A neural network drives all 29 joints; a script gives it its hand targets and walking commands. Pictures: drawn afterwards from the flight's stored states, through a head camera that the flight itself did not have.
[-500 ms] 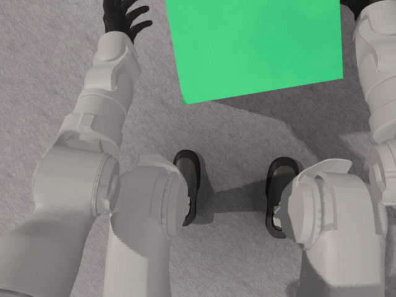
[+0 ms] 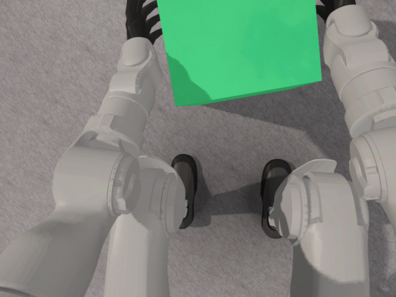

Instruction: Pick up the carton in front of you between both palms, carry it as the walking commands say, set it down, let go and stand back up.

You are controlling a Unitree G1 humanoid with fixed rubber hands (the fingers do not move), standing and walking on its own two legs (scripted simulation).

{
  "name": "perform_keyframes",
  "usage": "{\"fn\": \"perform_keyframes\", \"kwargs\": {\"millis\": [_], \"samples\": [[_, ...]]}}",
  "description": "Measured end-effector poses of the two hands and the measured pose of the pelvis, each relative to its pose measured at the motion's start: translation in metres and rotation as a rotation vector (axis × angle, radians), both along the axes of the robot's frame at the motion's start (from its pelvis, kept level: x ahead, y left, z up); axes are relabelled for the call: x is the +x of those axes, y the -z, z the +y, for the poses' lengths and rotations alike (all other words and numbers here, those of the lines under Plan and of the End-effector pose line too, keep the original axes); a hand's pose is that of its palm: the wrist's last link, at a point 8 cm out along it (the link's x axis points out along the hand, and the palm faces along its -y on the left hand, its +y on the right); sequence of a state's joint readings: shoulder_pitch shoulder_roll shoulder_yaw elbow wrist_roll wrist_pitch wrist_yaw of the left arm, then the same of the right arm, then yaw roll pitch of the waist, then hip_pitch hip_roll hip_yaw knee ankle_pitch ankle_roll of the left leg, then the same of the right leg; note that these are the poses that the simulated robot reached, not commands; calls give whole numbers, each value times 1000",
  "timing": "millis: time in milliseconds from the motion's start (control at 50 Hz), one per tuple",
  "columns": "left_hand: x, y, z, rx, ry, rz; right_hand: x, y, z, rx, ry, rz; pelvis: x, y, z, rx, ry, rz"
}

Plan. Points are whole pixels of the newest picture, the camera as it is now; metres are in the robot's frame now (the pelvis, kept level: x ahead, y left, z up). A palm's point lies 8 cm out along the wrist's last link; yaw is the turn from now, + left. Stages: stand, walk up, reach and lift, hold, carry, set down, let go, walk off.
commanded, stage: reach and lift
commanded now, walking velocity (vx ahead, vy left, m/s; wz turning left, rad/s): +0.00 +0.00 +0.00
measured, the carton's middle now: (235, 43) +0.52 -0.03 -0.25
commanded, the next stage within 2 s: none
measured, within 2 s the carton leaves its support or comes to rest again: leaves its support in 0.18 s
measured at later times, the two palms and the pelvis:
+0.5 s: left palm (118, 31) +0.50 +0.10 -0.05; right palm out of the picture +0.50 -0.20 -0.05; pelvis +0.00 +0.01 +0.03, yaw -4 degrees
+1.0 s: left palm out of the picture +0.48 +0.11 +0.11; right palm out of the picture +0.46 -0.19 +0.11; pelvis +0.03 +0.01 +0.16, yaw -6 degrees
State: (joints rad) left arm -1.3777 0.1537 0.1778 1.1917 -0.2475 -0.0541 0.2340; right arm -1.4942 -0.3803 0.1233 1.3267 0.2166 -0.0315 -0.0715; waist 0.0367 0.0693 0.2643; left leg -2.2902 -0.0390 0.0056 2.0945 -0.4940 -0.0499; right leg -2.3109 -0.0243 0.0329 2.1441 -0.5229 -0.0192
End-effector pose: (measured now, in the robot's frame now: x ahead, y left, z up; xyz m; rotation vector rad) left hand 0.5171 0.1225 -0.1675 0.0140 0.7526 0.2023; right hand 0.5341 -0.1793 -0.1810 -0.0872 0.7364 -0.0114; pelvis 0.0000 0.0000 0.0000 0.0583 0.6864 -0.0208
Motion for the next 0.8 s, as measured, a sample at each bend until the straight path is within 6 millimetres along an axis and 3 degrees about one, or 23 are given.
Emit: {"fn": "perform_keyframes", "kwargs": {"millis": [160, 260, 380, 560, 800], "samples": [[6, -3, 0, 1, -15, 11, 4, -2, 1, -11, -1, 19, -1, 12, 0, 4, 11, -19], [8, -20, -2, -11, -16, -28, -3, -13, 0, -4, 15, -15, 1, 15, 1, -1, 20, -37], [-10, -63, -10, -53, -25, -88, -19, -67, -9, 21, 65, -67, 3, 0, 4, -7, 41, -44], [-25, -148, -20, -75, 12, -81, -40, -161, -18, 28, 126, -50, 5, -49, 10, -12, 76, -5], [-31, -222, -15, -60, 38, -88, -57, -229, -14, 33, 158, -55, 15, -110, 14, -22, 76, 39]]}}
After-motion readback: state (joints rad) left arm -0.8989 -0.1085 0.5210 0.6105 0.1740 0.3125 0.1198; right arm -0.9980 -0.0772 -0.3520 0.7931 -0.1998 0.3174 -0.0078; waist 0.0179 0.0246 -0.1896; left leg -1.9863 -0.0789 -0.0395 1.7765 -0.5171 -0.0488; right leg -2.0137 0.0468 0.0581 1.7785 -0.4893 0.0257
